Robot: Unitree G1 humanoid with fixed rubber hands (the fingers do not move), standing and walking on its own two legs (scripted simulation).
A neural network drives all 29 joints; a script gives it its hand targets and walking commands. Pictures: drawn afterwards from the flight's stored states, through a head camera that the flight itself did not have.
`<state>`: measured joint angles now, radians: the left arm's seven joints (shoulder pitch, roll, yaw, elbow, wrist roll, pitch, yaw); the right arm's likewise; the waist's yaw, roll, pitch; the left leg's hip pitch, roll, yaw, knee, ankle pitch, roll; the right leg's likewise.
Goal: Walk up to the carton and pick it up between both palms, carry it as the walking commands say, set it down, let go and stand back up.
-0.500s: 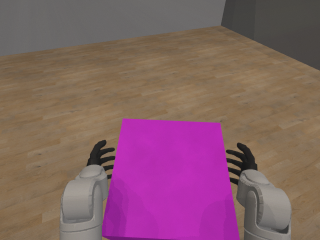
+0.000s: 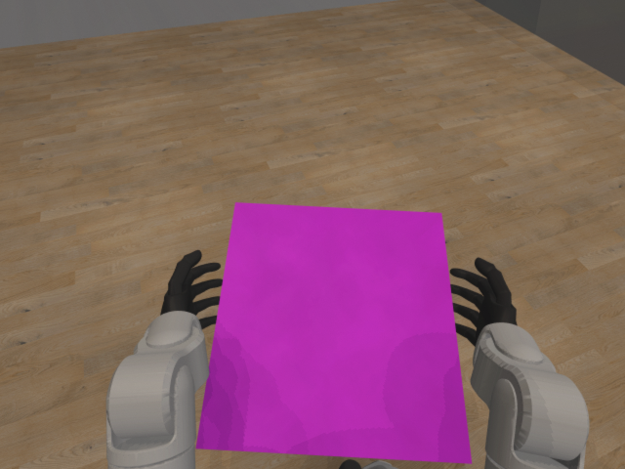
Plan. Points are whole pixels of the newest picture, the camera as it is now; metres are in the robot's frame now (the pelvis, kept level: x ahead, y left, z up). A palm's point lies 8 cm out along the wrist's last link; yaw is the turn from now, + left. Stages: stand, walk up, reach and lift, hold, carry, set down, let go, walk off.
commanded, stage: carry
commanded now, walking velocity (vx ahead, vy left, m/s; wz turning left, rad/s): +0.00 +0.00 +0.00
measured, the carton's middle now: (330, 332) +0.29 +0.00 +0.01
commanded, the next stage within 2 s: none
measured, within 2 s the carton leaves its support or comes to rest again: neither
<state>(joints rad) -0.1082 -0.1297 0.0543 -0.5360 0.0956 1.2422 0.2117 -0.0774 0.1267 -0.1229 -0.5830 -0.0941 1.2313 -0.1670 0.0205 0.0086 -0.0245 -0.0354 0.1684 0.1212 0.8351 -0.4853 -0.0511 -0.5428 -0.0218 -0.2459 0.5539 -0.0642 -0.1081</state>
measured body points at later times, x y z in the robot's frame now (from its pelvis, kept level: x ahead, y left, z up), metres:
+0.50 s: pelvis +0.19 -0.01 +0.03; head +0.17 +0.00 +0.48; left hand +0.46 +0.15 +0.13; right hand +0.45 -0.18 +0.14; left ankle +0.18 +0.09 -0.71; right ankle +0.14 -0.08 -0.71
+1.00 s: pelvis +0.21 +0.01 +0.02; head +0.20 +0.01 +0.47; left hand +0.49 +0.17 +0.10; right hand +0.48 -0.17 +0.11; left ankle +0.18 +0.09 -0.71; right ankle +0.14 -0.08 -0.71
